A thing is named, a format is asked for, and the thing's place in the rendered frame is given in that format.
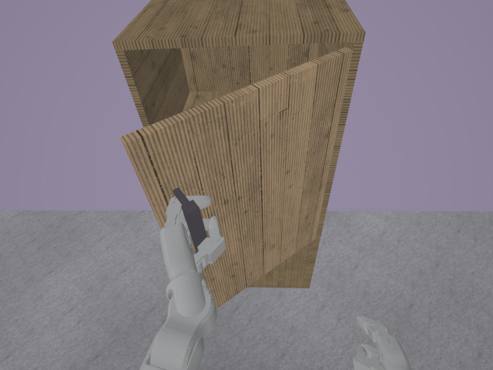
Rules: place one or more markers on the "robot right hand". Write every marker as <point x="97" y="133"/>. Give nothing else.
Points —
<point x="389" y="354"/>

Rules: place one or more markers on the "cupboard door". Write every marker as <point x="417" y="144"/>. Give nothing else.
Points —
<point x="262" y="153"/>

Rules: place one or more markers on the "handle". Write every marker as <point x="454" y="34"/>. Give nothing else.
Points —
<point x="193" y="218"/>

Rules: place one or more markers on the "left robot forearm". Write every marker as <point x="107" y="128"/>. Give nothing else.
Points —
<point x="179" y="344"/>

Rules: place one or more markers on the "robot left hand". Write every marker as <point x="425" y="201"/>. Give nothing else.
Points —
<point x="176" y="239"/>

